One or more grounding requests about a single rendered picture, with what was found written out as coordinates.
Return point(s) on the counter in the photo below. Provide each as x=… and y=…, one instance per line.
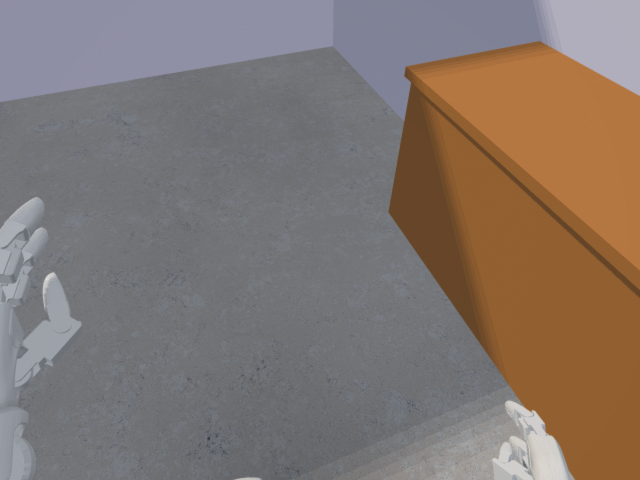
x=518, y=185

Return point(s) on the robot left hand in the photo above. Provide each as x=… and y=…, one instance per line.
x=21, y=246

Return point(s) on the left robot forearm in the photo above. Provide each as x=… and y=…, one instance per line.
x=17, y=457

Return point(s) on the robot right hand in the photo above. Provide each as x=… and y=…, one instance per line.
x=541, y=455

